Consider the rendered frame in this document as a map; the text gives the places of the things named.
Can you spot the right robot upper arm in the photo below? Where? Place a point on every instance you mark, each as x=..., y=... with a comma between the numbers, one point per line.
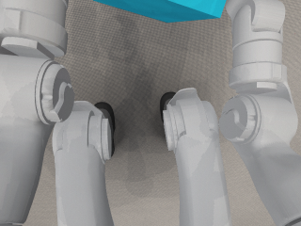
x=261, y=128

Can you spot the robot left forearm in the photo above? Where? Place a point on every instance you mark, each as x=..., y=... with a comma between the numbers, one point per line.
x=33, y=28

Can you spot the robot right forearm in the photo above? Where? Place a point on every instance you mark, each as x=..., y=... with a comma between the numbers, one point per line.
x=257, y=38

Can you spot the robot left foot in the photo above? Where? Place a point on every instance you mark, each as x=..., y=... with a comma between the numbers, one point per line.
x=108, y=113

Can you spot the left robot upper arm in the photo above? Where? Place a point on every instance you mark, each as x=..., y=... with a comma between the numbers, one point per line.
x=35, y=94

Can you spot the carton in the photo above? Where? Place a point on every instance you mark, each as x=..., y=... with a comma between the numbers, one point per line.
x=171, y=11

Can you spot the right robot shin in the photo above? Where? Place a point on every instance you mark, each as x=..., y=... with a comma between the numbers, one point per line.
x=209, y=109

